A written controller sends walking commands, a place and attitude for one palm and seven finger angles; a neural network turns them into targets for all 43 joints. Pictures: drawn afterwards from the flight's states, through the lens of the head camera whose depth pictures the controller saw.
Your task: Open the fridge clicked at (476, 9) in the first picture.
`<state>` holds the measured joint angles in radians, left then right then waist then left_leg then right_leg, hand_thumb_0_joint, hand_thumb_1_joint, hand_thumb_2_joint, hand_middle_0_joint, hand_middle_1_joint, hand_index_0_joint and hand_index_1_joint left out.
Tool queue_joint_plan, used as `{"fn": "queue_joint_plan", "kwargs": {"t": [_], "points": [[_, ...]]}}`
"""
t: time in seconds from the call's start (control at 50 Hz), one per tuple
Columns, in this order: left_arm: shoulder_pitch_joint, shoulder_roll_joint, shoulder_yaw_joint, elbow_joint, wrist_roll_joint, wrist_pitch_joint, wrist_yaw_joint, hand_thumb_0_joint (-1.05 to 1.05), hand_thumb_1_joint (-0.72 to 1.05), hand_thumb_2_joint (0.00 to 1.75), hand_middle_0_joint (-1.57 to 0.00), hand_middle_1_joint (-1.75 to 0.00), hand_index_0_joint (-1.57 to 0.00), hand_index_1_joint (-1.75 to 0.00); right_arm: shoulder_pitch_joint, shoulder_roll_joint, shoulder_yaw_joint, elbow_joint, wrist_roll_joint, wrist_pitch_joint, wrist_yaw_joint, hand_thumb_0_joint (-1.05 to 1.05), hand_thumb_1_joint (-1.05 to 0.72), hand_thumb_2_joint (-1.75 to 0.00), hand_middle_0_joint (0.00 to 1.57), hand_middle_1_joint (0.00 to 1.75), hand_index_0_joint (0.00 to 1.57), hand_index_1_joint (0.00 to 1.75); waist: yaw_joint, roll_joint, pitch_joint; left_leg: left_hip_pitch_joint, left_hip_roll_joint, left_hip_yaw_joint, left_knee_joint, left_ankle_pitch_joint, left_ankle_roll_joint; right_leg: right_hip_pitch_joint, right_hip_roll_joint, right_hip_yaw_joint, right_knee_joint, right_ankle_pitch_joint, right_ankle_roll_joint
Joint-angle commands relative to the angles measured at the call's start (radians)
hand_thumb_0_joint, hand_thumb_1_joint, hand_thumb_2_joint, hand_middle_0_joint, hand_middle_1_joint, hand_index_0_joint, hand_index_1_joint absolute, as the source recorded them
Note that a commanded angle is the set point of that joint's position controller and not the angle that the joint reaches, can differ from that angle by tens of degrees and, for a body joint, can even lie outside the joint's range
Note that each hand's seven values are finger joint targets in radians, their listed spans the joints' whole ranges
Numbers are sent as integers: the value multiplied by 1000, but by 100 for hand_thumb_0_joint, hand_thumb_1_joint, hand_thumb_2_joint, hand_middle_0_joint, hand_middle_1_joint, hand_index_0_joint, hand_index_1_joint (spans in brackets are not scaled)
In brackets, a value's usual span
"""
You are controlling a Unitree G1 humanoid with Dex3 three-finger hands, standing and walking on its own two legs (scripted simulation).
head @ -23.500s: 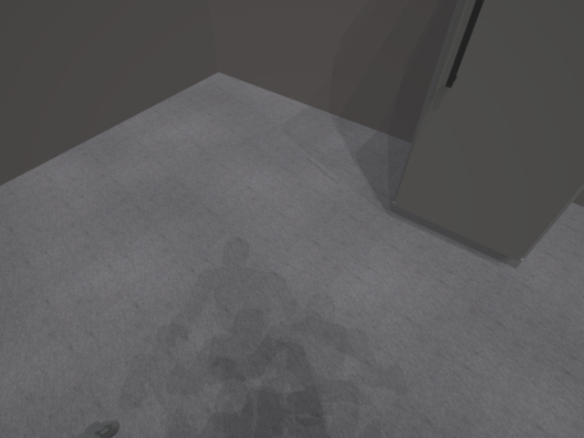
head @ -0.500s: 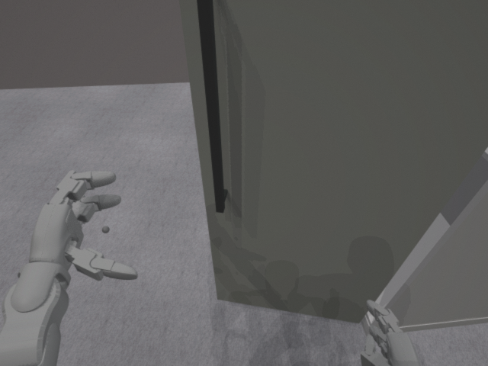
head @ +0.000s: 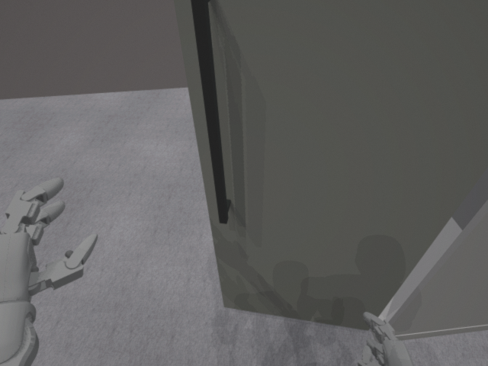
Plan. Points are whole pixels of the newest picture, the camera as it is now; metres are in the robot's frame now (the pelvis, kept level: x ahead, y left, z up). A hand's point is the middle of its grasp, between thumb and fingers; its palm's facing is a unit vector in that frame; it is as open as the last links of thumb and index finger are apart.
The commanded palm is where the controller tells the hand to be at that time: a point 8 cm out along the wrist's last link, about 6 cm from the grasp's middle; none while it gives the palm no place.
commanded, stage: draw the hand back to the body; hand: left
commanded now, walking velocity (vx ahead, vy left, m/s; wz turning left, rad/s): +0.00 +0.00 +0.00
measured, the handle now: (217, 134) +0.46 +0.11 +0.17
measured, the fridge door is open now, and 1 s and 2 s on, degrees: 75 75 75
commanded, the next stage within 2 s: step back with the hand held close in 0.48 s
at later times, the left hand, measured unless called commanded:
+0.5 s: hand (55, 263) +0.18 +0.26 +0.16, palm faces +0.48 -0.80 -0.37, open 7.4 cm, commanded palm +0.13 +0.30 +0.17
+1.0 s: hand (33, 277) +0.16 +0.28 +0.16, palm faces +0.39 -0.79 -0.48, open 7.4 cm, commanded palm +0.10 +0.31 +0.17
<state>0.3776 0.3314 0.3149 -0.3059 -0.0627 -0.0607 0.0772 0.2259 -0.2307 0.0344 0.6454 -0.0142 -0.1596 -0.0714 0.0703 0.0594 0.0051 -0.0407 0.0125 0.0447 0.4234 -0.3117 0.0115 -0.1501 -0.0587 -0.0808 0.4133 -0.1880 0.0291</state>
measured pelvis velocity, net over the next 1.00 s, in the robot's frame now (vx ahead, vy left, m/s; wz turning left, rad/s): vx -0.04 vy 0.02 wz -0.02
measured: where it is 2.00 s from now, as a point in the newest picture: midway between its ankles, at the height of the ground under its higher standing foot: outside the picture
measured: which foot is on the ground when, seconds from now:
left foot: down 0.00-1.00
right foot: down 0.00-1.00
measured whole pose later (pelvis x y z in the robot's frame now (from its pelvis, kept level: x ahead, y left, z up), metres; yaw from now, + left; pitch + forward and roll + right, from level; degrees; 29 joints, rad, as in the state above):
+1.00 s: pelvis -0.04 +0.02 -0.01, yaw -1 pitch -1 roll +0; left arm 0.53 0.43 0.43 -0.50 -0.03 -0.18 0.12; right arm 0.21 -0.22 0.00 0.54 -0.01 -0.05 -0.08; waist 0.00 -0.03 0.01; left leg -0.24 -0.01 0.08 0.57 -0.31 0.04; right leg -0.35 -0.09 -0.03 0.53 -0.15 0.05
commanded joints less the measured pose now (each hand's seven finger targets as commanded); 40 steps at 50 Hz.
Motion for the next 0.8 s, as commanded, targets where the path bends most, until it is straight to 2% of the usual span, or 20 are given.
{"fn": "queue_joint_plan", "kwargs": {"t": [0.0,0.08,0.1,0.16,0.2,0.24,0.3,0.34,0.38,0.42,0.46,0.56,0.58,0.6,0.62,0.66,0.68,0.72,0.78], "points": [[-75,214,156,-270,-2,-76,21,0,75,83,-21,-38,-21,-38,-119,-106,-49,-167,-1,-59,-11,0,-90,-90,20,30,20,30,16,13,-105,-127,-2,-22,-75,370,-7,165,39,15,-12,209,-37],[-50,232,182,-294,0,-75,28,0,90,90,-20,-30,-20,-30,-121,-106,-51,-163,1,-63,-13,0,-90,-90,20,30,20,30,17,27,-79,-127,1,-19,-73,369,-7,147,44,16,-19,202,-38],[-61,203,156,-284,0,-74,28,0,90,90,-20,-30,-20,-30,-118,-103,-48,-160,1,-62,-13,0,-90,-90,20,30,20,30,9,35,-63,-130,-1,-19,-78,354,-9,137,41,13,-21,188,-37],[-83,179,128,-244,2,-65,27,0,90,90,-20,-30,-20,-30,-112,-109,-50,-153,4,-58,-16,0,-90,-90,20,30,20,30,-2,-3,-9,-144,1,-19,-89,298,-5,101,44,8,-31,143,-36],[-96,178,125,-234,0,-64,27,0,90,90,-20,-30,-20,-30,-115,-112,-52,-153,5,-56,-19,0,-90,-90,20,30,20,30,-3,-22,-9,-141,1,-20,-95,265,0,99,42,8,-37,115,-35],[-99,190,134,-240,1,-65,30,0,90,90,-20,-30,-20,-30,-118,-113,-53,-155,3,-55,-23,0,-90,-90,20,30,20,30,3,-33,-38,-135,-3,-18,-94,249,6,112,41,11,-36,111,-33],[-91,205,150,-262,1,-72,33,0,90,90,-20,-30,-20,-30,-125,-108,-52,-157,0,-59,-24,0,-90,-90,20,30,20,30,11,-12,-73,-127,-7,-18,-93,249,6,137,38,16,-33,119,-35],[-91,209,154,-284,4,-76,36,0,90,90,-20,-30,-20,-30,-128,-104,-50,-156,-2,-62,-24,0,-90,-90,20,30,20,30,14,23,-86,-128,-9,-18,-91,256,2,148,38,16,-30,126,-36],[-83,224,167,-292,6,-77,39,0,90,90,-20,-30,-20,-30,-132,-107,-49,-155,-2,-68,-22,0,-90,-90,20,30,20,30,18,40,-79,-132,-7,-24,-94,253,-2,148,41,16,-30,119,-38],[-76,216,162,-283,4,-78,40,0,90,90,-20,-30,-20,-30,-132,-100,-48,-155,-1,-70,-23,0,-90,-90,20,30,20,30,15,19,-56,-142,-6,-19,-95,243,0,143,41,15,-34,116,-38],[-77,214,164,-277,6,-78,40,0,90,90,-20,-30,-20,-30,-131,-101,-48,-152,-2,-70,-22,0,-90,-90,20,30,20,30,15,37,-46,-147,-6,-21,-98,248,-3,140,41,15,-33,117,-39],[-76,193,150,-219,-1,-74,31,0,90,90,-20,-30,-20,-30,-133,-103,-51,-151,3,-61,-25,0,-90,-90,20,30,20,30,7,-40,9,-161,0,-14,-107,193,4,104,44,14,-50,68,-33],[-125,166,101,-257,2,-78,24,0,90,90,-20,-30,-20,-30,-143,-106,-48,-156,3,-66,-22,0,-90,-90,20,30,20,30,1,-32,8,-152,-2,-17,-107,184,8,100,42,17,-57,60,-32],[-266,302,238,-336,16,-133,43,0,90,90,-20,-30,-20,-30,-139,-128,-49,-200,12,-43,-16,0,-90,-90,20,30,20,30,-35,-69,37,-243,23,-9,-53,80,25,22,-11,118,-102,51,-29],[-141,221,179,-238,18,-141,38,0,90,90,-20,-30,-20,-30,-125,-109,-47,-177,7,-27,-16,0,-90,-90,20,30,20,30,-42,-139,23,-237,9,-19,-16,54,28,-10,-45,128,-119,11,-40],[-50,196,152,-241,28,-141,38,0,90,90,-20,-30,-20,-30,-121,-106,-50,-188,3,-7,-8,0,-90,-90,20,30,20,30,-42,-163,-22,-219,-1,-12,34,76,26,-31,-82,154,-129,18,-55],[-43,207,162,-267,30,-151,40,0,90,90,-20,-30,-20,-30,-127,-110,-53,-191,0,-1,-10,0,-90,-90,20,30,20,30,-42,-112,-42,-221,-1,-14,38,104,24,-27,-92,145,-108,66,-60],[33,214,181,-292,28,-163,49,0,90,90,-20,-30,-20,-30,-117,-111,-58,-204,-1,15,-10,0,-90,-90,20,30,20,30,-45,-54,-128,-214,17,-30,15,186,20,23,-81,121,-34,174,-54],[103,261,241,-358,27,-177,60,0,90,90,-20,-30,-20,-30,-121,-120,-70,-234,-1,35,-13,0,-90,-90,20,30,20,30,-41,-6,-219,-230,47,-57,1,361,14,99,-49,83,82,358,-37]]}}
